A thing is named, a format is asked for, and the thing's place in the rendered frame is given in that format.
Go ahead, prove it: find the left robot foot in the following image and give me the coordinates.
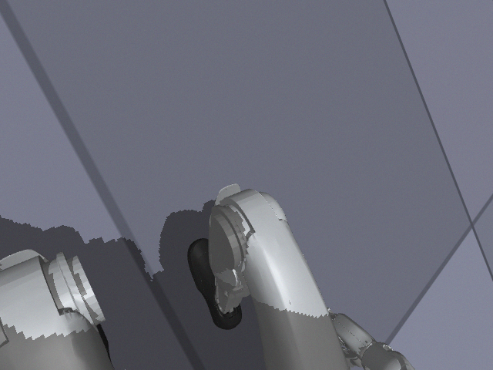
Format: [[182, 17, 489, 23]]
[[96, 324, 115, 370]]

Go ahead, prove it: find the right robot arm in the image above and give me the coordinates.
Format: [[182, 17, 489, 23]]
[[361, 342, 415, 370]]

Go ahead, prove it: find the right robot foot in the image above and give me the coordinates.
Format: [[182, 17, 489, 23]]
[[187, 238, 242, 330]]

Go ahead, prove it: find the right robot hand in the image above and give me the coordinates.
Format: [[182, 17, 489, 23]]
[[327, 308, 377, 369]]

